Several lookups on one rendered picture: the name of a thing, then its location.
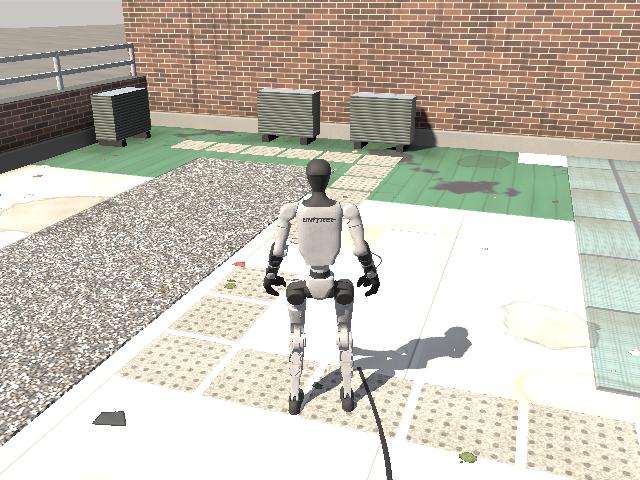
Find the robot right hand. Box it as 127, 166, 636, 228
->
357, 274, 380, 297

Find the robot left hand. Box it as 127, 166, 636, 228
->
263, 276, 286, 296

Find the robot head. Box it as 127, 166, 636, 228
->
302, 159, 336, 207

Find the right robot forearm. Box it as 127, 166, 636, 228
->
358, 241, 377, 279

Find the robot left foot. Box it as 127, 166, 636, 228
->
288, 388, 304, 415

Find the left robot forearm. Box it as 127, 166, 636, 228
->
265, 242, 283, 279

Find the robot right upper arm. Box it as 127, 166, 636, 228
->
340, 202, 368, 257

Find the robot left upper arm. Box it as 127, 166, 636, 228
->
272, 202, 298, 258

